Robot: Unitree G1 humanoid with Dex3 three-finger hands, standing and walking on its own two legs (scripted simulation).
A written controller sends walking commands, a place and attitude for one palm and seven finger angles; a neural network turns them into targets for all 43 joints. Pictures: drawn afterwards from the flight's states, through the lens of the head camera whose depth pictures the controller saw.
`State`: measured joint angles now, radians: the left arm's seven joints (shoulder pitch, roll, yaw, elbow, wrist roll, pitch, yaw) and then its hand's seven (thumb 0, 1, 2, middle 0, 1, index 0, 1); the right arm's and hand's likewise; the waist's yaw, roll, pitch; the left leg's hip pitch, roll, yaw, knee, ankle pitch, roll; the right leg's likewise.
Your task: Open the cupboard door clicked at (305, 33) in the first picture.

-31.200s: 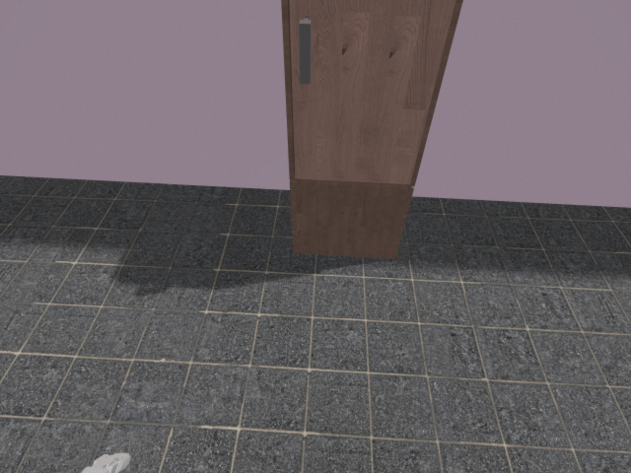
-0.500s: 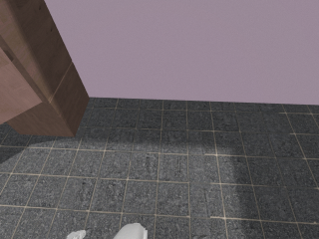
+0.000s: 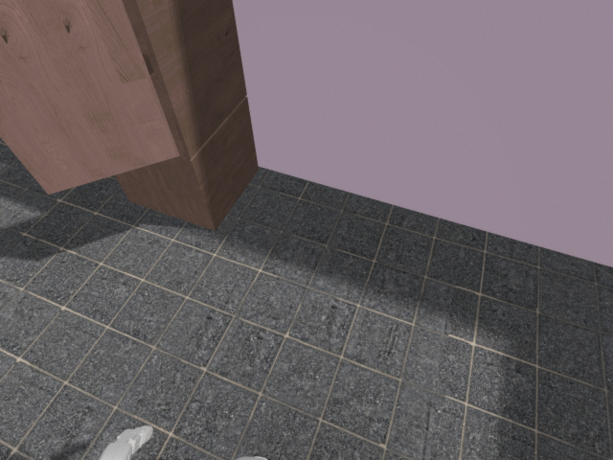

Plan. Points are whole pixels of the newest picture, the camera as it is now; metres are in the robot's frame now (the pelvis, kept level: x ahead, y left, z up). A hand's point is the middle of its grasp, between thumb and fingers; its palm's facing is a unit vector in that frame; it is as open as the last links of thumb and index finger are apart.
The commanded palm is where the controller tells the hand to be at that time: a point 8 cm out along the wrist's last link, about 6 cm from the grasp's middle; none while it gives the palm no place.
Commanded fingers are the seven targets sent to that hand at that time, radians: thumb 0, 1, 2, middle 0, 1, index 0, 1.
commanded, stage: turn to face it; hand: left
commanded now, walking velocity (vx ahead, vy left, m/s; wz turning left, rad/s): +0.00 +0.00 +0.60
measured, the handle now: out of the picture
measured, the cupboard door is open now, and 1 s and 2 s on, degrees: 47 47 47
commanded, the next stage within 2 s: take the last steps up to it in 0.72 s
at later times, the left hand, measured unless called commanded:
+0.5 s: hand out of the picture +0.00 +0.24 -0.17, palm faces +0.32 -0.92 -0.23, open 7.4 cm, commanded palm none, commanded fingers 0.00 0.90 0.90 -0.20 -0.30 -0.20 -0.30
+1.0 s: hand out of the picture -0.03 +0.18 -0.16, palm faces +0.49 -0.85 -0.17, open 7.4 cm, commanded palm none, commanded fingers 0.00 0.90 0.90 -0.20 -0.30 -0.20 -0.30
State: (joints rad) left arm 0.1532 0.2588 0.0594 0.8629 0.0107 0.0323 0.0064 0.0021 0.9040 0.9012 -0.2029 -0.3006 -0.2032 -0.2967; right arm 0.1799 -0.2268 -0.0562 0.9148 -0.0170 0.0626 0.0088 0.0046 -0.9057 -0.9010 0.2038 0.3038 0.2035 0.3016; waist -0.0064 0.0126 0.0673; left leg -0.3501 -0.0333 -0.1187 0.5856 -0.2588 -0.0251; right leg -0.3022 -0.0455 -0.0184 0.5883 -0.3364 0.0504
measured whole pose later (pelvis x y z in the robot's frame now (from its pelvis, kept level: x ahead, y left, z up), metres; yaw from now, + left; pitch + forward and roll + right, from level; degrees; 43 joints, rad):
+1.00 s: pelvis +0.02 +0.00 +0.01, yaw +27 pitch +0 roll +1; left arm 0.26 0.19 0.04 0.97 0.03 -0.01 0.00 0.00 0.90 0.90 -0.21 -0.30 -0.21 -0.30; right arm 0.19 -0.21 -0.05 0.99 -0.01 0.05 0.03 0.01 -0.91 -0.90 0.20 0.30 0.20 0.30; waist 0.02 -0.05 0.06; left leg -0.30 0.00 0.08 0.66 -0.42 -0.03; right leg -0.19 -0.12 -0.13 0.49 -0.29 0.04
